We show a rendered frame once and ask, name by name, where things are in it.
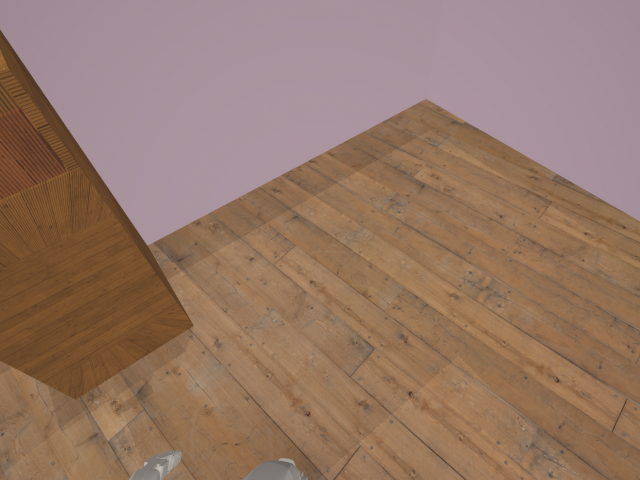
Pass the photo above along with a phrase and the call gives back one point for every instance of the left robot hand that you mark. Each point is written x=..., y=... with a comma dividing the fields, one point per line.
x=158, y=466

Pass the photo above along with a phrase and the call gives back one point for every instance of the cabinet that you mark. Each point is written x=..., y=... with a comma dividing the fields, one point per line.
x=81, y=295

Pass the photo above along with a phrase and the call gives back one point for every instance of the left robot thigh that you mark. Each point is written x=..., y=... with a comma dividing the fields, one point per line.
x=275, y=470

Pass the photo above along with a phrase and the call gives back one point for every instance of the drawer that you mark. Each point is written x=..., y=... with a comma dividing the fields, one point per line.
x=26, y=158

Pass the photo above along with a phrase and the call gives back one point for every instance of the robot left shin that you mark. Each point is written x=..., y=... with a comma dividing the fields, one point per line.
x=287, y=460

